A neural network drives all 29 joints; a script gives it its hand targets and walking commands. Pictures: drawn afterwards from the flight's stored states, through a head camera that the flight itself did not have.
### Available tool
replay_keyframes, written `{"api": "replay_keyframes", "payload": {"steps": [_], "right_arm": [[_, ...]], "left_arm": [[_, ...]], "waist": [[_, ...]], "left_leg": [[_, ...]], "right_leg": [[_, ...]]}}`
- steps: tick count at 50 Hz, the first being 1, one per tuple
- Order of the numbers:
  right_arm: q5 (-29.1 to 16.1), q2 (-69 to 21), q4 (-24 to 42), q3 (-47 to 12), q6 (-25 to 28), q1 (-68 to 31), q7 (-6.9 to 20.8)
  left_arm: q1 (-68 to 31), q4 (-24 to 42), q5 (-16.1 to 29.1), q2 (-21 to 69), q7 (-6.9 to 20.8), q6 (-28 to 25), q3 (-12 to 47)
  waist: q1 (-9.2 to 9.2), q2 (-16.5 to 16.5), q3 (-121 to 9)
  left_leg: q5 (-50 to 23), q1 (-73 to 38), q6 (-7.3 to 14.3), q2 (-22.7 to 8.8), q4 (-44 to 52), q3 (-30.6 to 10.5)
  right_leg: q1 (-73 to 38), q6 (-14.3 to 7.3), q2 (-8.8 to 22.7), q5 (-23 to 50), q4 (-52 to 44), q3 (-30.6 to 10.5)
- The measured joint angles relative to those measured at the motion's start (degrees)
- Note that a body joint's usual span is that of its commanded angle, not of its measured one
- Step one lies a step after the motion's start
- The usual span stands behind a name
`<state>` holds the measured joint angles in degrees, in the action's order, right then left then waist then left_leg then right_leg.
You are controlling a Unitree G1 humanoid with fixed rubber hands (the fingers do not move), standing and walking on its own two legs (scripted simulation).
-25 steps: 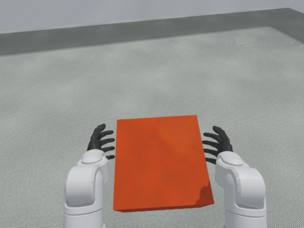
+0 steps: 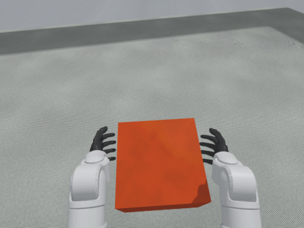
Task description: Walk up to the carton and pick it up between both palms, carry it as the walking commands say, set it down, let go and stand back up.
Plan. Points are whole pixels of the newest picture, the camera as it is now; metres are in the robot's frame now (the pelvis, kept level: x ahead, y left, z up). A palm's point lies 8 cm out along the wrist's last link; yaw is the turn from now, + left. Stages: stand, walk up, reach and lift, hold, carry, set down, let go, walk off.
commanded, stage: carry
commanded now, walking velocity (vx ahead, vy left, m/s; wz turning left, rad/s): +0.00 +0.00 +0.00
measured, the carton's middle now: (158, 165) +0.30 -0.01 -0.01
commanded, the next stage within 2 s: none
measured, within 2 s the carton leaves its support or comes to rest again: neither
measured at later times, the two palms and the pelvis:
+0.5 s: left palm (104, 154) +0.29 +0.14 +0.05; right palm (216, 155) +0.29 -0.16 +0.05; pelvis +0.01 -0.01 +0.00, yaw +0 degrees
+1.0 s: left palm (135, 111) +0.41 +0.06 +0.10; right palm (240, 124) +0.36 -0.23 +0.10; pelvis +0.14 -0.04 +0.01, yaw -10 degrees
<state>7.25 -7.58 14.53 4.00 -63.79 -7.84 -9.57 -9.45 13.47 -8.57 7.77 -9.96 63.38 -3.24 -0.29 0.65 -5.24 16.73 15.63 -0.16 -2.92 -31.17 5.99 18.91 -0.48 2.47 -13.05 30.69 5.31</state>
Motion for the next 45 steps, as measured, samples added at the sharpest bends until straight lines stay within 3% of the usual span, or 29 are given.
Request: {"api": "replay_keyframes", "payload": {"steps": [13, 27, 32, 36, 38, 41, 43, 45], "right_arm": [[2.76, -0.23, -12.49, 2.50, 9.55, -2.14, 2.66], [2.57, -0.13, -15.40, 2.75, 15.87, -1.44, 3.24], [-1.91, 0.22, -0.11, -1.50, 9.87, 3.06, -0.49], [-2.93, 0.24, 7.06, -4.39, 2.85, 4.85, -2.36], [-2.67, 0.25, 9.04, -5.26, -0.46, 5.33, -3.13], [-2.21, 0.26, 11.81, -4.63, -4.65, 6.01, -4.17], [-2.44, 0.27, 13.54, -3.53, -6.91, 5.91, -4.74], [-2.95, 0.26, 14.51, -2.76, -8.68, 5.64, -5.03]], "left_arm": [[-1.73, -11.97, -1.94, 0.23, 3.08, -9.64, -2.90], [-0.68, -14.09, -1.55, 0.06, 3.90, -15.95, -3.41], [3.55, 1.41, 2.65, -0.36, 0.17, -9.81, -0.29], [5.36, 9.40, 3.51, -0.44, -1.44, -2.44, 0.01], [5.70, 11.12, 3.74, -0.45, -1.71, 0.70, 0.10], [4.65, 10.97, 4.07, -0.40, -2.11, 4.02, 1.39], [3.33, 10.10, 4.00, -0.32, -2.54, 5.24, 2.39], [3.39, 10.11, 4.20, -0.32, -3.03, 6.04, 3.00]], "waist": [[0.36, -0.12, 1.06], [0.36, -0.16, 1.59], [0.83, 0.20, 1.98], [1.29, -0.47, -1.99], [1.36, -1.62, -3.77], [0.39, -4.13, -4.87], [0.60, -3.79, -4.45], [1.08, -2.10, -3.67]], "left_leg": [[0.66, -0.89, -0.46, -0.38, -0.40, -0.18], [1.79, -1.12, -0.82, -0.67, -1.21, -0.23], [3.00, -2.34, -0.37, -0.99, -0.76, 0.80], [4.28, -4.32, -1.06, -1.92, 0.88, 3.22], [5.33, -6.04, -1.96, -2.94, 1.57, 4.64], [7.67, -7.35, -3.47, -5.52, 0.11, 4.32], [8.85, -4.57, -4.01, -6.38, -7.45, 3.45], [13.59, 0.79, -3.85, -4.65, -17.87, 1.22]], "right_leg": [[-0.73, -0.38, -0.32, -0.95, 0.77, 0.17], [-0.68, -0.64, -0.51, -2.41, 2.11, 0.19], [-1.03, -0.89, -0.97, -3.50, 2.39, -0.75], [-0.56, -0.79, -0.64, -5.92, 3.27, -0.46], [-1.38, -0.53, -0.41, -5.29, 2.48, 0.71], [-3.90, -1.16, -2.58, -6.88, 1.42, 1.77], [-4.64, -2.04, -3.28, -8.37, 1.68, 1.71], [-5.69, -2.42, -3.25, -8.42, 0.13, 0.61]]}}
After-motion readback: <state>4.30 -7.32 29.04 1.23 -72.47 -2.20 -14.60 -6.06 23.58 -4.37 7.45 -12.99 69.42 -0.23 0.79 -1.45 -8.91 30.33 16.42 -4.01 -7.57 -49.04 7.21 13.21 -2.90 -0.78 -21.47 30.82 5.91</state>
